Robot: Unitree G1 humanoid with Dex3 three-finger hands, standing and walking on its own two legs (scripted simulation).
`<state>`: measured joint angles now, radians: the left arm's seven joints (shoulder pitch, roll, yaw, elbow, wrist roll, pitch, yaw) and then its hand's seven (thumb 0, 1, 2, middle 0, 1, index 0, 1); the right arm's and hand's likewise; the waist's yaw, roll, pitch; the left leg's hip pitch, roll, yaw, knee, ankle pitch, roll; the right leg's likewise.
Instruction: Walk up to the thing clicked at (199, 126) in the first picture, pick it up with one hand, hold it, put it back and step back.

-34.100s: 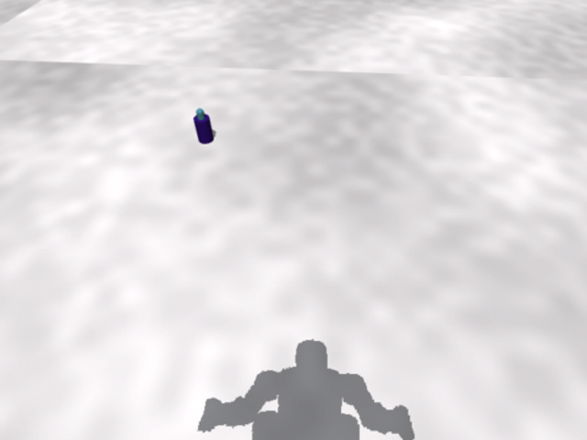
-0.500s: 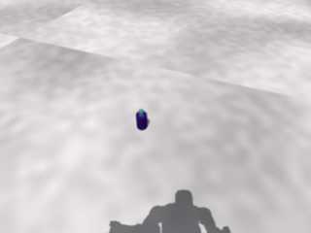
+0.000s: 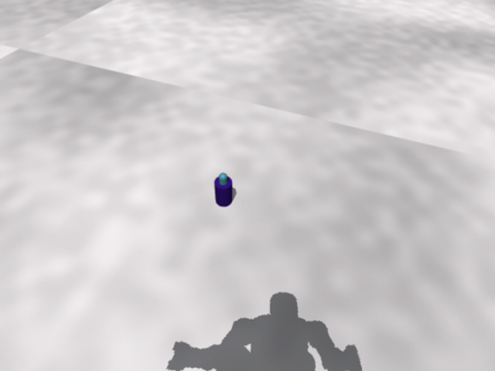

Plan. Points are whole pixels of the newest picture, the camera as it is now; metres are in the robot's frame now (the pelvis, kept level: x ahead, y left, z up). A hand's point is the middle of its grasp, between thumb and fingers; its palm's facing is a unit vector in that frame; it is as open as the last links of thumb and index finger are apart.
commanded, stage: step back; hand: left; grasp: from the side
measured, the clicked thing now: (223, 187) +1.02 +0.17 -0.66
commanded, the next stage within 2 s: stand in 0.22 s
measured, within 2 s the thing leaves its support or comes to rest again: neither
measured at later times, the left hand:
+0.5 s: hand out of the picture +0.11 +0.24 -0.14, palm faces -0.04 -0.94 -0.34, open 7.4 cm
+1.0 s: hand out of the picture +0.08 +0.24 -0.14, palm faces -0.03 -0.94 -0.35, open 7.4 cm
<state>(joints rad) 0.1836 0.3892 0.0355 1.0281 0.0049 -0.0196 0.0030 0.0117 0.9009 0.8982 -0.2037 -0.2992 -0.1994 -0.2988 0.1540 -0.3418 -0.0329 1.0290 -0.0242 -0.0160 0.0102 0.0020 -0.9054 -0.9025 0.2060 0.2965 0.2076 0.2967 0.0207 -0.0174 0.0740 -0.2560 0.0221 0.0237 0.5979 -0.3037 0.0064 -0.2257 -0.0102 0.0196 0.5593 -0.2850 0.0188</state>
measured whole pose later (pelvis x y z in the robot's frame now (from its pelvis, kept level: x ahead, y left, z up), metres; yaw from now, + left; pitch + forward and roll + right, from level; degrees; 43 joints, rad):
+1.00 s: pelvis +0.00 -0.01 +0.02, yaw +0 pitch -2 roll +0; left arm 0.11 0.35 -0.01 1.14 0.01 -0.01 0.00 0.01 0.90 0.90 -0.20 -0.30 -0.20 -0.30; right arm 0.10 -0.34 -0.01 1.16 -0.01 -0.01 0.02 0.00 -0.91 -0.90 0.21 0.30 0.21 0.30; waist -0.01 0.00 0.05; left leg -0.12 0.02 0.02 0.30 -0.15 -0.02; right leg -0.11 -0.01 0.01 0.31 -0.17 0.01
